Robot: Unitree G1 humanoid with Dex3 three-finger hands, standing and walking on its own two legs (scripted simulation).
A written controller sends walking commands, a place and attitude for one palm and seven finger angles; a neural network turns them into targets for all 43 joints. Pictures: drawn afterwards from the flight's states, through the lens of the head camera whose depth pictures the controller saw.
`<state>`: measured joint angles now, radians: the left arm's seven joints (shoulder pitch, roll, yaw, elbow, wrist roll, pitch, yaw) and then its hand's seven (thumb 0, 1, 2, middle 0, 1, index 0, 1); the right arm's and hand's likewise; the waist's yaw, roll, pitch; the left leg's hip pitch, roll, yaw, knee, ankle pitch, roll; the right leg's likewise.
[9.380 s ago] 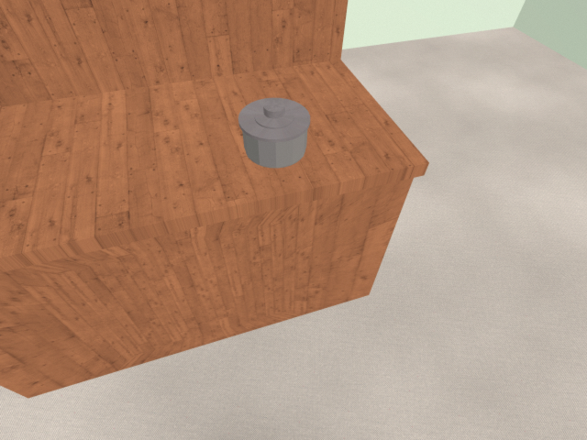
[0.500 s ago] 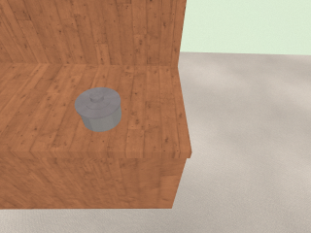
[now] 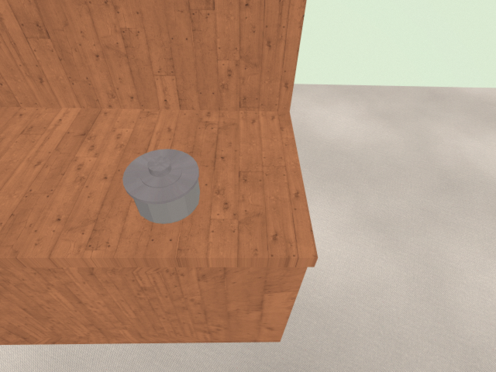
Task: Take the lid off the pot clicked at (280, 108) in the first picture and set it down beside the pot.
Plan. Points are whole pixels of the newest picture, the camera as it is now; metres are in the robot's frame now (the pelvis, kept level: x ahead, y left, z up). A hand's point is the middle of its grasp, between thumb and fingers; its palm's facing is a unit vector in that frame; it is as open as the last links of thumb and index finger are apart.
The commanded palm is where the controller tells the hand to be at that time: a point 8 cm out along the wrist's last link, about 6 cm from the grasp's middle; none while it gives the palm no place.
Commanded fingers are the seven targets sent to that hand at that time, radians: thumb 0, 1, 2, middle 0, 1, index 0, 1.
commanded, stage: look again from close up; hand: left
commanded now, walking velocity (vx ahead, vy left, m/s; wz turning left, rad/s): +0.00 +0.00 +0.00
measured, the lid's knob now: (159, 166) +0.49 +0.22 +0.04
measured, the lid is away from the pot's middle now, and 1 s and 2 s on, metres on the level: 0.00 0.00 0.00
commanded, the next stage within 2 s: shuffle to correct the standing spot in 0.96 s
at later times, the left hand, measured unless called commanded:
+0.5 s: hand out of the picture -0.02 +0.16 -0.18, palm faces +0.05 -0.99 -0.16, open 7.4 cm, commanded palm none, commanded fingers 0.00 0.90 0.90 -0.20 -0.30 -0.20 -0.30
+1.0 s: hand out of the picture -0.04 +0.16 -0.18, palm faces +0.05 -0.99 -0.16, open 7.4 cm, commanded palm none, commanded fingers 0.00 0.90 0.90 -0.20 -0.30 -0.20 -0.30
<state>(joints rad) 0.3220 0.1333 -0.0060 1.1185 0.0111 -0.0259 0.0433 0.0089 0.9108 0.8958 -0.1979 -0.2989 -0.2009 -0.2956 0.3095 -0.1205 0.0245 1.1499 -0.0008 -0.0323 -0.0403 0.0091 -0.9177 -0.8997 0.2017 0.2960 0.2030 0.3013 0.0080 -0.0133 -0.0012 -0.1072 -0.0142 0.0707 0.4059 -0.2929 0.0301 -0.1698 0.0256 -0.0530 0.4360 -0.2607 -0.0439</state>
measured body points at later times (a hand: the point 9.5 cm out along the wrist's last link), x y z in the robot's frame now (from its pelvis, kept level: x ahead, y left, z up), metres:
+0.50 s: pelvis +0.00 +0.01 +0.00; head +0.00 +0.01 +0.45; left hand -0.02 +0.22 -0.16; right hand -0.02 -0.20 -0.16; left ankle -0.05 +0.10 -0.74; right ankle -0.02 -0.09 -0.74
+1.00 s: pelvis -0.01 +0.01 +0.00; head -0.01 +0.01 +0.45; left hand -0.04 +0.22 -0.16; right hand -0.03 -0.19 -0.16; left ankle -0.05 +0.10 -0.74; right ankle -0.02 -0.09 -0.74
